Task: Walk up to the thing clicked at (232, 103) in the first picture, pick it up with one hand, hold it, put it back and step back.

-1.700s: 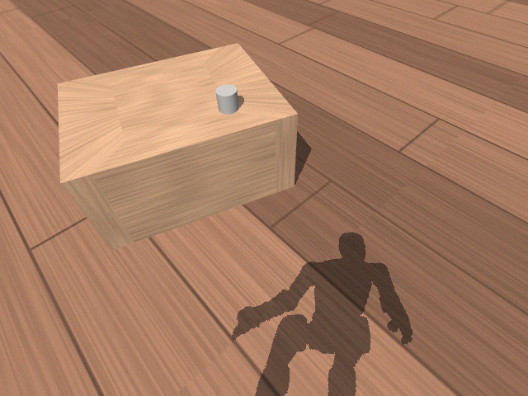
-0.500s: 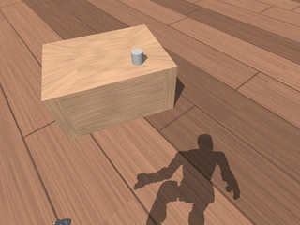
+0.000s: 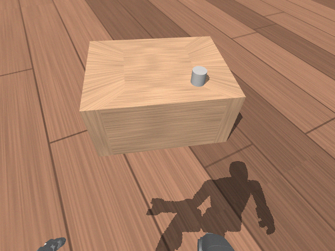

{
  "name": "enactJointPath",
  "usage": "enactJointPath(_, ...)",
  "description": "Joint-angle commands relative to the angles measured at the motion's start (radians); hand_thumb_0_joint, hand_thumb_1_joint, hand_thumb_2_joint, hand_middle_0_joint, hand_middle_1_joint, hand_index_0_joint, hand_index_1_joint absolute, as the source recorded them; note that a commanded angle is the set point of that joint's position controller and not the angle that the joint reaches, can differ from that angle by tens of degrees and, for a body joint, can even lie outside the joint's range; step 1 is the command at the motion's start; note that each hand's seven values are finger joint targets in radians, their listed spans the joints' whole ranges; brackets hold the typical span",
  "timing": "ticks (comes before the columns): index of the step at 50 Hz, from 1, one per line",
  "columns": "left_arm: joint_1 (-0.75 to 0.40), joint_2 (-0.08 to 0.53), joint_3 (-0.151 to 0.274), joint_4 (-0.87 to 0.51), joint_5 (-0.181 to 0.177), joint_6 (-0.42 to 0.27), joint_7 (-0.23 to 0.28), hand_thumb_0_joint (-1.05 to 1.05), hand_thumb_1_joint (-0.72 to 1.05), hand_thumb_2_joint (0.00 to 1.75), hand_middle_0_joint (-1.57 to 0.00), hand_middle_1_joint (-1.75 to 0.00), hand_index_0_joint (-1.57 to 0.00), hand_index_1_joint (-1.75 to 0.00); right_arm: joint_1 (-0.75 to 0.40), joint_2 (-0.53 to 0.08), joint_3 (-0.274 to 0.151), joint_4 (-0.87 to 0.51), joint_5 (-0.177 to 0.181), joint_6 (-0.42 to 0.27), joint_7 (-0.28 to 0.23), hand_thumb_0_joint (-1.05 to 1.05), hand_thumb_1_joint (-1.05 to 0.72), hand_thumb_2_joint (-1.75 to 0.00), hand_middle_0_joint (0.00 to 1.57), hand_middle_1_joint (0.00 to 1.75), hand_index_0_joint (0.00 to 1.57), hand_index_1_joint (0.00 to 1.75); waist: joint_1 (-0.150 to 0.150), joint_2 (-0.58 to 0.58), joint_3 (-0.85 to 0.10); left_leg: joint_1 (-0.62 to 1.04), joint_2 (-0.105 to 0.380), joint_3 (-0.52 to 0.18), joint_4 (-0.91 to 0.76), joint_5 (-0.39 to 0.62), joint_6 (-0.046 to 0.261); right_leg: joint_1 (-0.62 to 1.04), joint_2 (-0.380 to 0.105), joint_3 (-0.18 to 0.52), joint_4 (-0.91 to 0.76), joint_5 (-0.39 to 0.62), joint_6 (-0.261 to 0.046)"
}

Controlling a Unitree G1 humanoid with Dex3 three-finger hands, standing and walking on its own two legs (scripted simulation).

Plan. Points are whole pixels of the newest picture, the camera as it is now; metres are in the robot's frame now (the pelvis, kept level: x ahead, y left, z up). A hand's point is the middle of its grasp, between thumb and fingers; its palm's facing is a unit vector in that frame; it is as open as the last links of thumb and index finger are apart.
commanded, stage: walk up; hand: right
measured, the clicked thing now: (198, 76) +1.07 -0.17 -0.27
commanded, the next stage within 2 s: none
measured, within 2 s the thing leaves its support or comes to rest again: neither
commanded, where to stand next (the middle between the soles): +0.56 -0.07 m, yaw +13 degrees
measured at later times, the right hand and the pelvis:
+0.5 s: hand (272, 176) +0.35 -0.32 -0.13, palm faces -0.22 +0.91 -0.36, open 7.4 cm; pelvis +0.21 -0.07 +0.01, yaw +8 degrees
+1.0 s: hand (270, 144) +0.48 -0.35 -0.12, palm faces -0.19 +0.89 -0.41, open 7.4 cm; pelvis +0.37 -0.09 +0.00, yaw +11 degrees
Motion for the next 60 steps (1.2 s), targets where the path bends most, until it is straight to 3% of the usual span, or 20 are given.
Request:
enactJointPath(1, 0.012, 0.187, 0.070, -0.090, 0.014, -0.019, -0.003, 0.00, 0.90, 0.90, -0.20, -0.30, -0.20, -0.30, -0.022, -0.339, -0.101, -0.119, 0.002, -0.050, -0.036, 0.00, -0.90, -0.90, 0.20, 0.30, 0.20, 0.30, 0.032, 0.219, 0.037, -0.062, 0.229, -0.284, -0.308, -0.198, 0.203, -0.018, -0.024, 0.027, -0.165, 0.079, 0.019)
enactJointPath(9, 0.117, 0.160, 0.093, -0.083, 0.017, -0.055, 0.002, 0.00, 0.90, 0.90, -0.20, -0.30, -0.20, -0.30, -0.034, -0.289, -0.080, -0.160, 0.001, -0.051, -0.047, 0.00, -0.90, -0.90, 0.20, 0.30, 0.20, 0.30, 0.119, 0.119, -0.061, -0.137, 0.163, -0.163, 0.007, 0.139, 0.128, 0.365, 0.076, -0.056, -0.419, 0.118, -0.015)
enactJointPath(10, 0.211, 0.200, 0.111, -0.061, 0.021, -0.068, 0.013, 0.00, 0.90, 0.90, -0.20, -0.30, -0.20, -0.30, 0.019, -0.231, -0.061, -0.158, 0.004, -0.048, -0.049, 0.00, -0.90, -0.90, 0.20, 0.30, 0.20, 0.30, 0.158, -0.034, -0.125, -0.207, 0.094, -0.108, 0.276, 0.179, 0.093, 0.520, 0.049, 0.021, -0.485, 0.026, -0.038)
enactJointPath(12, 0.245, 0.302, 0.119, -0.077, 0.018, -0.084, 0.028, 0.00, 0.90, 0.90, -0.20, -0.30, -0.20, -0.30, 0.036, -0.208, -0.049, -0.174, 0.017, -0.043, -0.061, 0.00, -0.90, -0.90, 0.20, 0.30, 0.20, 0.30, 0.143, -0.218, -0.100, -0.517, -0.075, -0.045, 0.669, -0.230, 0.021, 0.593, -0.335, 0.648, -0.772, -0.194, -0.157)
enactJointPath(13, 0.159, 0.319, 0.115, -0.100, 0.006, -0.080, 0.029, 0.00, 0.90, 0.90, -0.20, -0.30, -0.20, -0.30, 0.020, -0.262, -0.057, -0.158, 0.002, -0.042, -0.073, 0.00, -0.90, -0.90, 0.20, 0.30, 0.20, 0.30, 0.115, -0.177, -0.055, -0.511, -0.004, -0.097, 0.719, -0.231, 0.024, 0.499, -0.383, 0.716, -0.782, -0.177, -0.224)
enactJointPath(16, 0.103, 0.204, 0.079, -0.108, -0.008, -0.082, 0.041, 0.00, 0.90, 0.90, -0.20, -0.30, -0.20, -0.30, 0.037, -0.253, -0.059, -0.098, 0.027, -0.040, -0.051, 0.00, -0.90, -0.90, 0.20, 0.30, 0.20, 0.30, 0.050, -0.056, 0.056, -0.376, 0.046, -0.133, 0.600, -0.056, 0.024, 0.317, -0.169, 0.242, -0.720, 0.178, -0.095)
enactJointPath(18, 0.107, 0.187, 0.072, -0.107, -0.005, -0.087, 0.043, 0.00, 0.90, 0.90, -0.20, -0.30, -0.20, -0.30, 0.057, -0.219, -0.055, -0.095, 0.024, -0.027, -0.035, 0.00, -0.90, -0.90, 0.20, 0.30, 0.20, 0.30, 0.042, -0.129, 0.029, -0.302, 0.035, -0.072, 0.528, 0.011, 0.016, 0.287, -0.107, 0.091, -0.690, 0.369, -0.106)
enactJointPath(26, 0.207, 0.205, 0.073, -0.158, 0.014, -0.073, 0.041, 0.00, 0.90, 0.90, -0.20, -0.30, -0.20, -0.30, -0.165, -0.195, -0.058, -0.183, 0.012, -0.023, -0.017, 0.00, -0.90, -0.90, 0.20, 0.30, 0.20, 0.30, 0.112, -0.059, -0.017, -0.266, 0.050, 0.027, 0.138, 0.060, -0.008, 0.393, -0.145, 0.001, -0.608, 0.472, -0.168)
enactJointPath(30, 0.170, 0.215, 0.063, -0.189, 0.008, -0.052, 0.041, 0.00, 0.90, 0.90, -0.20, -0.30, -0.20, -0.30, -0.051, -0.210, -0.075, -0.153, 0.008, -0.037, -0.030, 0.00, -0.90, -0.90, 0.20, 0.30, 0.20, 0.30, 0.027, 0.034, -0.087, 0.047, 0.003, 0.080, -0.015, 0.132, 0.031, 0.277, -0.136, -0.038, -0.409, 0.444, -0.148)
enactJointPath(31, 0.188, 0.169, 0.045, -0.197, 0.005, -0.050, 0.043, 0.00, 0.90, 0.90, -0.20, -0.30, -0.20, -0.30, 0.060, -0.257, -0.094, -0.117, -0.002, -0.044, -0.040, 0.00, -0.90, -0.90, 0.20, 0.30, 0.20, 0.30, -0.024, 0.152, -0.154, 0.219, 0.001, 0.042, -0.028, 0.105, 0.064, 0.199, -0.075, -0.085, -0.197, 0.439, -0.120)
enactJointPath(33, 0.271, 0.075, 0.026, -0.207, -0.003, -0.040, 0.044, 0.00, 0.90, 0.90, -0.20, -0.30, -0.20, -0.30, 0.142, -0.391, -0.127, -0.144, -0.018, -0.048, -0.067, 0.00, -0.90, -0.90, 0.20, 0.30, 0.20, 0.30, -0.030, 0.369, -0.218, 0.459, 0.402, -0.649, -0.147, -0.038, 0.208, -0.207, 0.115, -0.055, 0.200, -0.229, -0.034)
enactJointPath(34, 0.250, 0.214, 0.058, -0.190, 0.000, -0.023, 0.057, 0.00, 0.90, 0.90, -0.20, -0.30, -0.20, -0.30, 0.106, -0.404, -0.136, -0.161, 0.022, -0.045, -0.069, 0.00, -0.90, -0.90, 0.20, 0.30, 0.20, 0.30, -0.041, 0.233, -0.230, 0.402, 0.468, -0.760, -0.222, -0.129, 0.298, -0.199, 0.058, 0.048, 0.269, -0.223, -0.041)
enactJointPath(38, 0.217, 0.181, 0.056, -0.147, -0.002, -0.014, 0.043, 0.00, 0.90, 0.90, -0.20, -0.30, -0.20, -0.30, -0.010, -0.304, -0.085, -0.175, 0.033, -0.055, -0.075, 0.00, -0.90, -0.90, 0.20, 0.30, 0.20, 0.30, 0.023, 0.119, 0.000, 0.049, 0.314, -0.313, -0.231, 0.249, 0.189, -0.096, -0.009, 0.097, 0.204, -0.057, -0.019)
enactJointPath(42, 0.250, 0.149, 0.056, -0.127, 0.001, -0.003, 0.020, 0.00, 0.90, 0.90, -0.20, -0.30, -0.20, -0.30, -0.044, -0.304, -0.081, -0.178, 0.020, -0.071, -0.063, 0.00, -0.90, -0.90, 0.20, 0.30, 0.20, 0.30, 0.049, 0.218, 0.021, -0.066, 0.222, -0.139, -0.250, 0.193, 0.174, -0.006, -0.016, 0.042, 0.041, 0.061, 0.009)
enactJointPath(49, 0.094, 0.160, 0.071, -0.140, 0.007, -0.021, -0.002, 0.00, 0.90, 0.90, -0.20, -0.30, -0.20, -0.30, -0.070, -0.348, -0.093, -0.178, 0.009, -0.058, -0.046, 0.00, -0.90, -0.90, 0.20, 0.30, 0.20, 0.30, 0.025, 0.277, 0.045, -0.181, 0.220, -0.160, -0.291, -0.238, 0.177, 0.110, -0.009, -0.004, -0.261, 0.126, 0.014)
enactJointPath(53, 0.238, 0.184, 0.085, -0.064, 0.014, -0.052, 0.026, 0.00, 0.90, 0.90, -0.20, -0.30, -0.20, -0.30, -0.070, -0.262, -0.060, -0.177, 0.000, -0.028, -0.050, 0.00, -0.90, -0.90, 0.20, 0.30, 0.20, 0.30, 0.106, 0.067, -0.071, -0.248, 0.150, -0.075, 0.074, -0.071, 0.118, 0.430, 0.067, -0.028, -0.434, 0.089, 0.002)
enactJointPath(55, 0.266, 0.290, 0.102, -0.089, 0.025, -0.077, 0.051, 0.00, 0.90, 0.90, -0.20, -0.30, -0.20, -0.30, 0.043, -0.132, -0.012, -0.181, 0.009, -0.025, -0.052, 0.00, -0.90, -0.90, 0.20, 0.30, 0.20, 0.30, 0.095, -0.288, -0.089, -0.447, -0.031, 0.009, 0.542, -0.259, 0.024, 0.494, -0.246, 0.483, -0.687, -0.094, -0.092)
enactJointPath(56, 0.222, 0.311, 0.099, -0.096, 0.010, -0.072, 0.052, 0.00, 0.90, 0.90, -0.20, -0.30, -0.20, -0.30, 0.015, -0.234, -0.043, -0.154, 0.005, -0.014, -0.067, 0.00, -0.90, -0.90, 0.20, 0.30, 0.20, 0.30, 0.103, -0.192, -0.055, -0.479, -0.008, -0.062, 0.590, -0.246, 0.011, 0.444, -0.317, 0.583, -0.726, -0.070, -0.165)
enactJointPath(57, 0.191, 0.316, 0.097, -0.105, 0.000, -0.065, 0.052, 0.00, 0.90, 0.90, -0.20, -0.30, -0.20, -0.30, -0.008, -0.283, -0.054, -0.138, 0.004, -0.013, -0.073, 0.00, -0.90, -0.90, 0.20, 0.30, 0.20, 0.30, 0.094, -0.175, -0.015, -0.463, 0.031, -0.081, 0.609, -0.234, 0.011, 0.363, -0.324, 0.585, -0.730, -0.051, -0.204)
enactJointPath(60, 0.134, 0.229, 0.064, -0.103, -0.015, -0.072, 0.068, 0.00, 0.90, 0.90, -0.20, -0.30, -0.20, -0.30, 0.033, -0.260, -0.053, -0.069, 0.029, 0.000, -0.059, 0.00, -0.90, -0.90, 0.20, 0.30, 0.20, 0.30, 0.040, -0.113, -0.007, -0.380, 0.041, -0.114, 0.545, -0.079, 0.008, 0.345, -0.154, 0.236, -0.659, 0.266, -0.071)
